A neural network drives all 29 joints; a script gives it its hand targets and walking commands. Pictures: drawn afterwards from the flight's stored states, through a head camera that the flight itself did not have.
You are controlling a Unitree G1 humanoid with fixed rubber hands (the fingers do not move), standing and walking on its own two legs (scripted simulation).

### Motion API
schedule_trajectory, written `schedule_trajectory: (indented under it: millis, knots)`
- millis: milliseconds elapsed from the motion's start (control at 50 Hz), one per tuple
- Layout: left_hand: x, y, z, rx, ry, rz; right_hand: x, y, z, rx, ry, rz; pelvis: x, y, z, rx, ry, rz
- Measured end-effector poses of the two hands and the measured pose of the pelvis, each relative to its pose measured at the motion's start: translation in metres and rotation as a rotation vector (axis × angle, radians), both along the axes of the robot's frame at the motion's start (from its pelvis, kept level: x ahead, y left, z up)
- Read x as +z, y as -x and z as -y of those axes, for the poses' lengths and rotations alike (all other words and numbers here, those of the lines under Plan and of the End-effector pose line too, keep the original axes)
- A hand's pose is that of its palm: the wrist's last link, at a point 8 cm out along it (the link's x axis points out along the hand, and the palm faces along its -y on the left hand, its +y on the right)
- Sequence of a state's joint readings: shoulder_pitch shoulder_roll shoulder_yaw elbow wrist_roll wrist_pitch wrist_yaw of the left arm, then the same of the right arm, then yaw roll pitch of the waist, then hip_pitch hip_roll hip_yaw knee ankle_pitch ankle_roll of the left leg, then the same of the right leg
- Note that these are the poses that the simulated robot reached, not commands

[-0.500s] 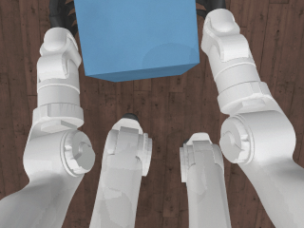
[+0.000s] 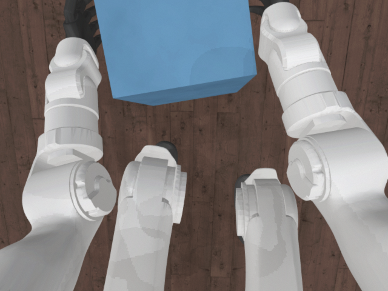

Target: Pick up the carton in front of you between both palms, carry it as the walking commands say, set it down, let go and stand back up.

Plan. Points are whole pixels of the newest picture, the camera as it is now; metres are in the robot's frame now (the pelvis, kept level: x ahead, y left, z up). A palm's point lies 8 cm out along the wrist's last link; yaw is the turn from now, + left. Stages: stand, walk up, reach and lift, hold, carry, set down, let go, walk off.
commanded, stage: set down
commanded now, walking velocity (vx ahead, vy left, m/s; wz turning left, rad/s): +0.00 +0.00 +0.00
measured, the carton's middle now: (182, 41) +0.50 +0.13 -0.25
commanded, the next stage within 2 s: let go in 1.96 s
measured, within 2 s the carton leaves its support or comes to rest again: rests again in 0.70 s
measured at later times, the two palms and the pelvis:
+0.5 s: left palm (84, 39) +0.47 +0.28 -0.19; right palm (275, 11) +0.56 -0.02 -0.19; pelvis +0.00 +0.00 -0.02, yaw +1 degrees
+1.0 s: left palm (56, 34) +0.47 +0.33 -0.19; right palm (287, 8) +0.57 -0.04 -0.20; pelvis -0.01 +0.01 -0.02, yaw +1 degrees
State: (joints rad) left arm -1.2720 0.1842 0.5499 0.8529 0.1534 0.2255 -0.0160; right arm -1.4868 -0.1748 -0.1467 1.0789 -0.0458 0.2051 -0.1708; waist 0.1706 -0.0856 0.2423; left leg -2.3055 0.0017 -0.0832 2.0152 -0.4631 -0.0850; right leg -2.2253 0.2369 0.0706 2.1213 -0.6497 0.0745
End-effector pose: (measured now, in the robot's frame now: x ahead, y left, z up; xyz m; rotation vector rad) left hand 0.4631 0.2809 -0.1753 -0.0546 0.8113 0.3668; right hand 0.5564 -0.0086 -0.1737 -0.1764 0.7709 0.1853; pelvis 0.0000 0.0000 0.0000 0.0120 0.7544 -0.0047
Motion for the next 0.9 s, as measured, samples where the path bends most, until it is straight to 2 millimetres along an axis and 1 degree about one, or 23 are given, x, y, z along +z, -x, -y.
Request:
schedule_trajectory:
  millis: [160,220,520,640,680,740,800,860,900]
  knots:
    - [-0.009,-0.001,0.000,-0.026,-0.005,-0.021,-0.009,0.001,0.003,0.021,0.003,-0.011,-0.005,0.001,-0.001,-0.005,-0.003,0.021]
    - [-0.010,-0.003,0.000,-0.034,0.002,-0.016,-0.013,0.001,0.004,0.022,0.001,-0.010,-0.007,0.000,-0.001,-0.005,-0.004,0.024]
    - [-0.012,-0.003,-0.002,-0.053,0.017,0.001,-0.015,-0.001,0.007,0.051,-0.033,0.001,-0.016,0.004,0.002,-0.003,-0.014,0.055]
    - [-0.016,-0.005,-0.002,-0.040,0.026,0.019,-0.017,-0.003,0.006,0.073,-0.037,0.022,-0.017,0.006,0.003,-0.003,-0.016,0.075]
    - [-0.020,-0.003,-0.004,-0.031,0.019,0.017,-0.019,-0.003,0.008,0.077,-0.035,0.032,-0.017,0.007,0.002,-0.001,-0.015,0.081]
    - [-0.029,0.004,-0.011,0.009,-0.005,-0.009,-0.028,-0.003,0.016,0.053,-0.021,0.035,-0.016,0.008,0.000,0.004,-0.013,0.086]
    - [-0.035,0.010,-0.025,0.052,-0.027,-0.014,-0.037,-0.002,0.027,0.030,-0.007,0.032,-0.016,0.008,-0.003,0.009,-0.012,0.086]
    - [-0.035,0.010,-0.039,0.073,-0.043,0.006,-0.041,-0.002,0.033,0.022,-0.005,0.041,-0.017,0.008,-0.007,0.012,-0.009,0.084]
    - [-0.032,0.007,-0.046,0.077,-0.048,0.028,-0.039,-0.004,0.033,0.020,-0.010,0.057,-0.018,0.009,-0.009,0.014,-0.006,0.084]
